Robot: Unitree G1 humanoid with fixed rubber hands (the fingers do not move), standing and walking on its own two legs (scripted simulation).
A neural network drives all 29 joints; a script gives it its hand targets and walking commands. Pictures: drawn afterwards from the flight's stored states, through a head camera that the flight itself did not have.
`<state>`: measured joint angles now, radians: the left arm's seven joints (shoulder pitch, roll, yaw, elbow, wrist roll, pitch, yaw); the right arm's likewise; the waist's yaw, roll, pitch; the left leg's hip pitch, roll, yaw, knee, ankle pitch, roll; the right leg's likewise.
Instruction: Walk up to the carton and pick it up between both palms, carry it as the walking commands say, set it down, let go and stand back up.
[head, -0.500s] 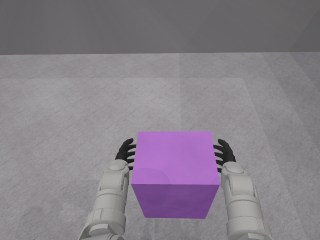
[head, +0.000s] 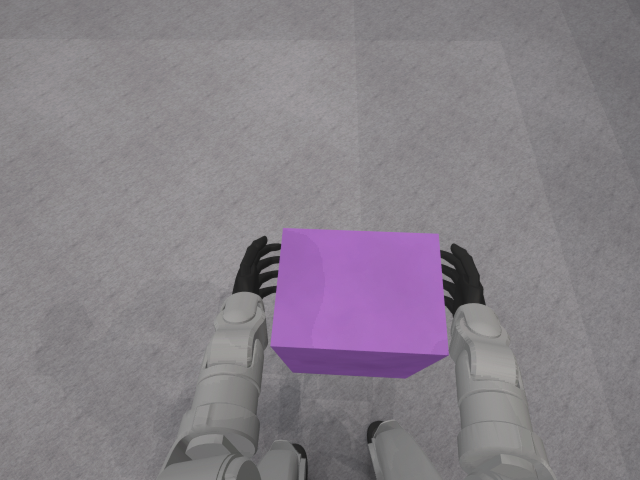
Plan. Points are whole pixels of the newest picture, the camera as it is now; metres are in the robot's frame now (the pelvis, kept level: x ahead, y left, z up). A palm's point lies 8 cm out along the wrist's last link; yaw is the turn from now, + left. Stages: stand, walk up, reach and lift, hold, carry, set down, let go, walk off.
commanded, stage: set down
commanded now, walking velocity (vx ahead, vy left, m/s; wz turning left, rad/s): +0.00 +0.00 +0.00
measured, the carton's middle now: (353, 314) +0.34 -0.06 -0.12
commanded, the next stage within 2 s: none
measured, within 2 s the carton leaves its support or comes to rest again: neither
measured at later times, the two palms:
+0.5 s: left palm (261, 293) +0.40 +0.08 -0.14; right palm (445, 304) +0.34 -0.20 -0.14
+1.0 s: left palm (269, 294) +0.43 +0.07 -0.22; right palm (429, 308) +0.36 -0.20 -0.23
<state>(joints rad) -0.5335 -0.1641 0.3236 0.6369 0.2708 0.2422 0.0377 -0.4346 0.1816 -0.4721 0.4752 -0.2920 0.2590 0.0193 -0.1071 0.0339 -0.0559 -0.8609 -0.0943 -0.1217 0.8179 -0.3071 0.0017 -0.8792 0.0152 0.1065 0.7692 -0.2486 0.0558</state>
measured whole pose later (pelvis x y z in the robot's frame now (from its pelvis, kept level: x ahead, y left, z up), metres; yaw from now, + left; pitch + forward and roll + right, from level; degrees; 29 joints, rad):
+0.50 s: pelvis -0.01 -0.02 -0.07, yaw +0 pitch +34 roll +0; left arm -0.67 -0.11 0.34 0.70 0.24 0.21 0.02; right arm -0.55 0.18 -0.49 0.50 -0.27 0.23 -0.04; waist -0.07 0.04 -0.18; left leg -1.32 -0.10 -0.12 1.16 -0.43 -0.03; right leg -1.35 0.06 0.11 1.13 -0.36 0.05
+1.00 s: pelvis -0.03 -0.01 -0.15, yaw +0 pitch +40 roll -1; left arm -0.89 -0.05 0.34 0.80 0.21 0.22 0.06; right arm -0.72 0.12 -0.52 0.57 -0.23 0.23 -0.06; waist -0.08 0.05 -0.19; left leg -1.67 -0.14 -0.11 1.49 -0.51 -0.03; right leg -1.70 0.09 0.12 1.44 -0.44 0.08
